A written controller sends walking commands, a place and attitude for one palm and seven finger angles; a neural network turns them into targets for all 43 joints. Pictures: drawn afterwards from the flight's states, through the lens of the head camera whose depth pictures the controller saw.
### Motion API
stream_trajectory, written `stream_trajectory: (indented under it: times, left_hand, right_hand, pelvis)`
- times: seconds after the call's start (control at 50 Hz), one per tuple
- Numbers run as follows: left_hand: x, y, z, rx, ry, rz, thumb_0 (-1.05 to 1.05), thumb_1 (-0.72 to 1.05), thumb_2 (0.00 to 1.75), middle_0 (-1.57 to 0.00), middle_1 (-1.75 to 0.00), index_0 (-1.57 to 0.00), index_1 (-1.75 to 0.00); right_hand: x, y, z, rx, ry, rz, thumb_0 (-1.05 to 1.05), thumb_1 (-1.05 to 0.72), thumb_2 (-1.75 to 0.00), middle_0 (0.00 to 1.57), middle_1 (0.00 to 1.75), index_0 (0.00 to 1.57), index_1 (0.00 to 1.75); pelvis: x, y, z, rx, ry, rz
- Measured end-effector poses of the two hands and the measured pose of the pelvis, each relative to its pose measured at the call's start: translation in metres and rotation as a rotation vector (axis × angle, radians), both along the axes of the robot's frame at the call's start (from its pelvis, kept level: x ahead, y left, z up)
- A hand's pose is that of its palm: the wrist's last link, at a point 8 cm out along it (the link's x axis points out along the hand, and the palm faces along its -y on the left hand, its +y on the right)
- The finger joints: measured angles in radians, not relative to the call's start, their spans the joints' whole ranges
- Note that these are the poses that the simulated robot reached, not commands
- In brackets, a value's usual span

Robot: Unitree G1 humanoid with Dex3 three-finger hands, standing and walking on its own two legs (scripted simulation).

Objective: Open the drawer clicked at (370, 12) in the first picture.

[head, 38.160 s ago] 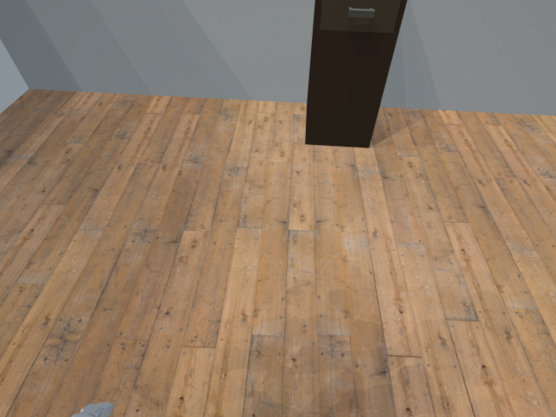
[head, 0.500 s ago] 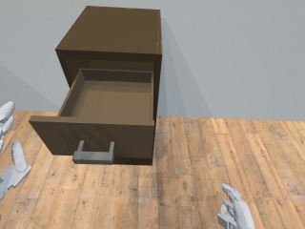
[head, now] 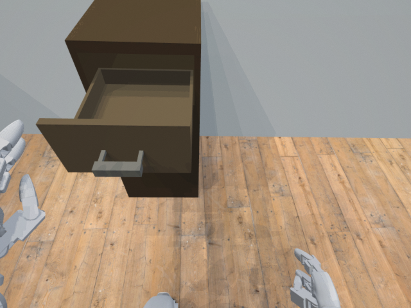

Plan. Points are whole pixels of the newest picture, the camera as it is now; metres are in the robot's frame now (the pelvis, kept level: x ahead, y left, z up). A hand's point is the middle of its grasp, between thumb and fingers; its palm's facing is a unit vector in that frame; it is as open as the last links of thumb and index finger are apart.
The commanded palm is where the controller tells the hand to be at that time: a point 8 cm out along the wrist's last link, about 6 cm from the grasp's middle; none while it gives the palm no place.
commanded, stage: stop stepping back and stand still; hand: left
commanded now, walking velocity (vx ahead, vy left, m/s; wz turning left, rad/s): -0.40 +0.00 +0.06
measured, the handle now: (120, 161) +0.43 +0.24 +0.00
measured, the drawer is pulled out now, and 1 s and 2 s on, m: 0.30 0.30 0.30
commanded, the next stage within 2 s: let the arm hang, fingers relaxed in 0.72 s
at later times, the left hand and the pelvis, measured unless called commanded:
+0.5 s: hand out of the picture +0.10 +0.24 +0.18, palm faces +0.43 -0.80 -0.43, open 7.4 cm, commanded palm +0.05 +0.28 +0.20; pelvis -0.07 -0.01 +0.01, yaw +3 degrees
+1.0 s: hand out of the picture +0.10 +0.23 -0.08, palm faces +0.10 -0.94 -0.33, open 7.4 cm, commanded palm none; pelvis -0.07 +0.01 +0.01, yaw +3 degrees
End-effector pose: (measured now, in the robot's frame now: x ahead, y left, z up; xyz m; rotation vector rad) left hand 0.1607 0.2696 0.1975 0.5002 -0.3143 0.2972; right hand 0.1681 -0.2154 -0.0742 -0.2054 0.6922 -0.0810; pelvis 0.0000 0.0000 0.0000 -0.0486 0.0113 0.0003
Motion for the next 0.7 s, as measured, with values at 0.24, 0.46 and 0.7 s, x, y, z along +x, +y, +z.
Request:
stream_trajectory:
  times: [0.24, 0.46, 0.7]
  left_hand:
    - [-0.057, -0.006, -0.005, -0.015, 0.115, 0.067, 0.02, 0.88, 0.90, -0.21, -0.30, -0.22, -0.31]
    - [-0.098, 0.008, 0.004, 0.011, 0.042, 0.091, 0.02, 0.89, 0.90, -0.21, -0.30, -0.22, -0.31]
    - [-0.089, 0.005, -0.009, -0.080, 0.045, 0.109, 0.02, 0.89, 0.90, -0.21, -0.30, -0.21, -0.31]
  right_hand:
    - [-0.064, -0.043, 0.027, -0.071, 0.060, -0.073, 0.02, -0.90, -0.90, 0.20, 0.30, 0.21, 0.30]
    - [-0.081, -0.026, 0.028, -0.051, -0.014, -0.041, 0.01, -0.90, -0.90, 0.20, 0.30, 0.20, 0.30]
    - [-0.088, -0.007, 0.012, -0.015, 0.064, -0.008, 0.02, -0.90, -0.90, 0.21, 0.30, 0.21, 0.30]
  pelvis:
    - [-0.040, -0.015, 0.023, 0.081, 0.039, 0.028]
    - [-0.069, -0.007, 0.016, 0.057, -0.019, 0.050]
    - [-0.066, -0.006, 0.015, 0.039, -0.015, 0.044]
